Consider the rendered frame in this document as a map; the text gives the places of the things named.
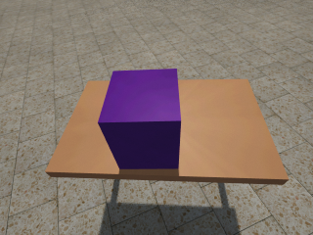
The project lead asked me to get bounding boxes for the carton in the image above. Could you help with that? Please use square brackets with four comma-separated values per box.
[98, 69, 181, 169]

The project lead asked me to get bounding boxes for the table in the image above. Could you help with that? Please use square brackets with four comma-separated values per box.
[45, 78, 289, 185]

